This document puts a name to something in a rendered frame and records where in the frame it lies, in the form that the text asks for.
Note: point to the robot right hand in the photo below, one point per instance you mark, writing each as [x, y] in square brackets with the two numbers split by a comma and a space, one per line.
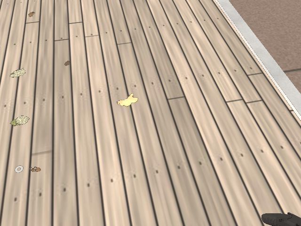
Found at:
[278, 219]

